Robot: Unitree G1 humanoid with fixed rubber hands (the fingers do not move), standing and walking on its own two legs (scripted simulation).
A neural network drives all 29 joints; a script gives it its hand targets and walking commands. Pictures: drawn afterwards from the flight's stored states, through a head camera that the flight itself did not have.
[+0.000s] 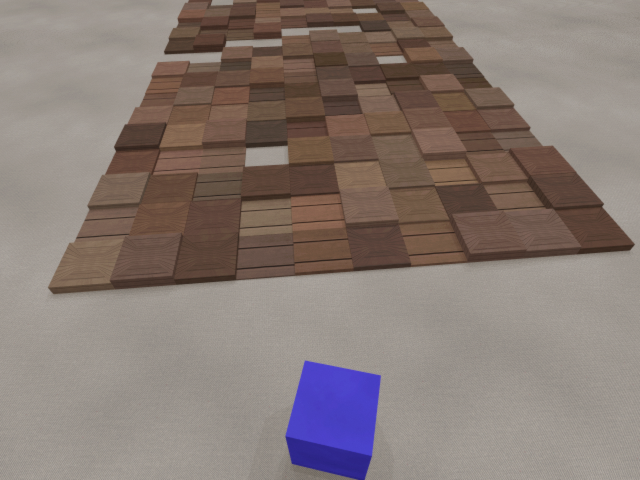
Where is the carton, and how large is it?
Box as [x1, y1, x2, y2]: [285, 361, 380, 479]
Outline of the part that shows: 305,361 285,436 291,461 294,464 357,479 364,479 371,457 380,375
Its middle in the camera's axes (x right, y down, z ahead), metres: +0.04 +0.50 +1.08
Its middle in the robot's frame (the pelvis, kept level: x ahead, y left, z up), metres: +0.43 -0.02 -0.66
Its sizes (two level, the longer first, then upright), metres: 0.210 0.200 0.250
